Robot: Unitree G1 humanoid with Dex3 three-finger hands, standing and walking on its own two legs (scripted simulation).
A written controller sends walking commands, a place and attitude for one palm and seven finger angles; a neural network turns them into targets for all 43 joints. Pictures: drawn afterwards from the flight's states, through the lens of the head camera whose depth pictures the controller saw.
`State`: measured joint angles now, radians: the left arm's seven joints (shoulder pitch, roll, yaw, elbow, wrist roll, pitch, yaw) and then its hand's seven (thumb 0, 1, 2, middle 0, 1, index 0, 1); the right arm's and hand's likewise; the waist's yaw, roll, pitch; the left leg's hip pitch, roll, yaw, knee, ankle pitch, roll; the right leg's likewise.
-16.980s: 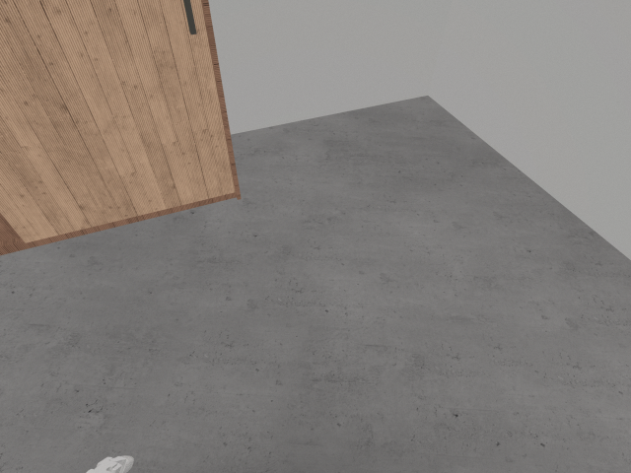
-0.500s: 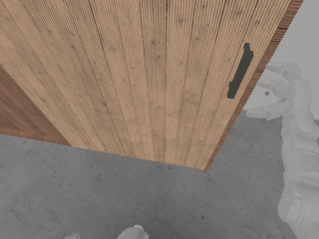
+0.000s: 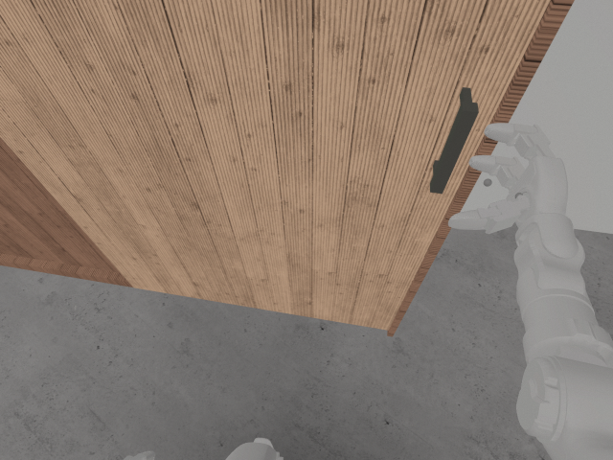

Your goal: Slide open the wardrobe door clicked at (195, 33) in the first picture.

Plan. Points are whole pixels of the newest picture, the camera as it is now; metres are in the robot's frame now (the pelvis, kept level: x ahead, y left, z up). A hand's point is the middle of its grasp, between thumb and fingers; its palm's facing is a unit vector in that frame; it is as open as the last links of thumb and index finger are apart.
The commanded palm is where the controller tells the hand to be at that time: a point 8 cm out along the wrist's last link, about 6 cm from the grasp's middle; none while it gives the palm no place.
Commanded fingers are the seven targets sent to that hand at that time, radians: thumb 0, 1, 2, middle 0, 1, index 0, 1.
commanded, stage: feel for the door with the fingertips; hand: right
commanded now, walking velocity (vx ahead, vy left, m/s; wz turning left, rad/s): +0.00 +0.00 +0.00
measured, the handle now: (450, 143) +0.53 -0.12 +0.11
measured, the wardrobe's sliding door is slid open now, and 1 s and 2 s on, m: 0.00 0.00 0.00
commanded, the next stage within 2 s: slide the fingers in behind the handle in 0.66 s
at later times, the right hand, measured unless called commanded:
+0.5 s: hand (490, 173) +0.48 -0.16 +0.11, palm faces +0.03 +1.00 -0.01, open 14.0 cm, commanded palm +0.46 -0.21 +0.11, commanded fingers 0.00 0.50 -0.30 0.30 1.20 0.30 1.20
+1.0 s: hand (484, 170) +0.48 -0.16 +0.11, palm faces +0.02 +1.00 -0.01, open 13.8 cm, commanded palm +0.46 -0.21 +0.11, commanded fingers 0.00 0.50 -0.30 0.30 1.20 0.30 1.20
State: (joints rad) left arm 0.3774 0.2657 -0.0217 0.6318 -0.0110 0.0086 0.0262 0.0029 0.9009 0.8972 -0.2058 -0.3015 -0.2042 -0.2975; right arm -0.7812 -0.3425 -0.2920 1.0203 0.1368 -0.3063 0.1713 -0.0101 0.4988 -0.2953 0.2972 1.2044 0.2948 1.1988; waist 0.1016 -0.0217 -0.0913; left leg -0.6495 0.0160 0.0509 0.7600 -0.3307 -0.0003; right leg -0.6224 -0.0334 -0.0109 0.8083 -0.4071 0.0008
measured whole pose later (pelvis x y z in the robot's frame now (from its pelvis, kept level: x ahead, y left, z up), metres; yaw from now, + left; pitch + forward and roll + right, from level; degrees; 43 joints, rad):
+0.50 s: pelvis +0.00 +0.01 +0.00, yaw +0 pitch +13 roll +1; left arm 0.39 0.27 -0.02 0.64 -0.01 0.01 0.03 0.00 0.90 0.90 -0.21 -0.30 -0.20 -0.30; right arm -0.85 -0.39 -0.32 1.10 0.13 -0.32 0.17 -0.01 0.50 -0.30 0.30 1.20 0.29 1.20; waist 0.12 -0.02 -0.08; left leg -0.67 0.01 0.05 0.76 -0.33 0.01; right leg -0.64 -0.04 -0.01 0.81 -0.40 0.01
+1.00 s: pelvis -0.01 +0.00 +0.00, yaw +0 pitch +14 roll +1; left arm 0.42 0.27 -0.03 0.65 0.00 0.00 0.01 0.00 0.90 0.90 -0.21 -0.30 -0.20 -0.30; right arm -0.90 -0.40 -0.31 1.15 0.11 -0.34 0.15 -0.01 0.50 -0.30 0.34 1.23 0.33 1.24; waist 0.13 -0.03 -0.09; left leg -0.71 0.01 0.05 0.78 -0.32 0.00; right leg -0.69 -0.03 -0.01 0.84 -0.40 0.00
